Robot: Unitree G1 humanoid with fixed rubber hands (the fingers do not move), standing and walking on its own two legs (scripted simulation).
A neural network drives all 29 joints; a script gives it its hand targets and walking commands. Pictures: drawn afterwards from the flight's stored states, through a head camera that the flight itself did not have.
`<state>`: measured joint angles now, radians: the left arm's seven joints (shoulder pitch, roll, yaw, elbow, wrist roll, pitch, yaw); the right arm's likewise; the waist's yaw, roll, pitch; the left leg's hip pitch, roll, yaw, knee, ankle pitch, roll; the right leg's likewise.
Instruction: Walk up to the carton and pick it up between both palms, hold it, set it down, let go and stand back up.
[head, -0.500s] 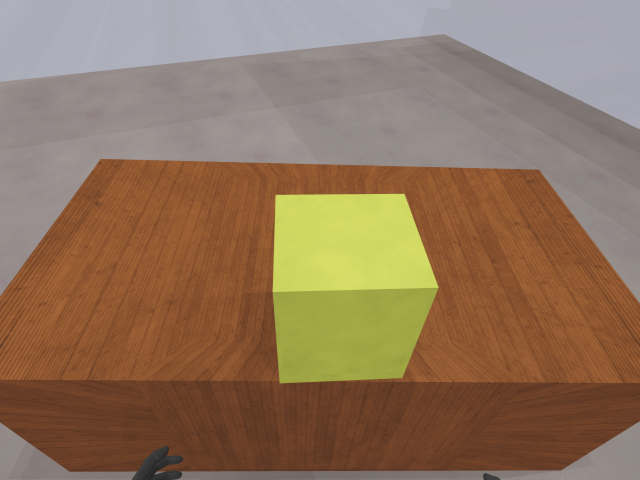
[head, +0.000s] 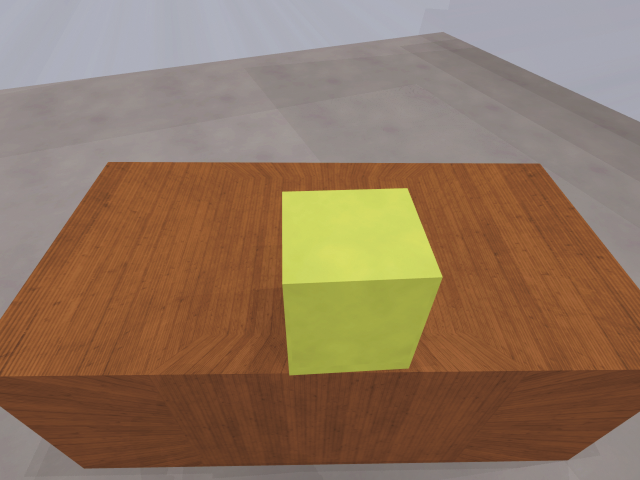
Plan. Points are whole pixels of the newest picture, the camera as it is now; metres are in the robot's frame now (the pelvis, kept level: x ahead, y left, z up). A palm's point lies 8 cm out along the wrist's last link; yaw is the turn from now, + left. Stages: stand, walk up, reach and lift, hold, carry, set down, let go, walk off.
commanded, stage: stand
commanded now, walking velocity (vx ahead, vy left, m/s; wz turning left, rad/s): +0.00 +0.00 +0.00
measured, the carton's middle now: (347, 283) +0.47 -0.05 -0.08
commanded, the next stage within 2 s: none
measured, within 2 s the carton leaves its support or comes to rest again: neither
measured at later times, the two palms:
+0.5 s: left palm out of the picture -0.05 +0.20 -0.16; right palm out of the picture -0.05 -0.19 -0.15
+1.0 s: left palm out of the picture -0.05 +0.20 -0.16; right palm out of the picture -0.04 -0.17 -0.15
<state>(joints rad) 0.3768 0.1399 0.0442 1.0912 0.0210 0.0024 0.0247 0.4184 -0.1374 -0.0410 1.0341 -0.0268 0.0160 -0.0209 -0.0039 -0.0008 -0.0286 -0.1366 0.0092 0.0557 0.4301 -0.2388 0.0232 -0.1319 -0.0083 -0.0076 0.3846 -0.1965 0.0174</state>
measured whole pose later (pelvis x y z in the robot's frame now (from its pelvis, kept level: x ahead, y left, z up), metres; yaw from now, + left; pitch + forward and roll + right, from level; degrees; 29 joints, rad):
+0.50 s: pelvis -0.01 +0.01 +0.00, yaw +0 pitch -3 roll +0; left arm 0.35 0.08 0.01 1.19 0.02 0.00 0.04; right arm 0.36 -0.09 -0.02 1.15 -0.02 0.00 -0.03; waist -0.01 -0.02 0.01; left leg -0.17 -0.01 0.07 0.45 -0.23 0.04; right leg -0.18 -0.03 0.01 0.42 -0.20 0.03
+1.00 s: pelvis +0.00 +0.02 +0.00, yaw -1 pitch -2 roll +0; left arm 0.34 0.07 0.00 1.20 0.01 0.00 0.05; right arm 0.32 -0.08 0.00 1.17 -0.02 0.00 -0.03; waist 0.00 -0.02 0.03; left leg -0.16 -0.03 0.08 0.44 -0.24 0.06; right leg -0.17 -0.04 0.02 0.43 -0.21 0.05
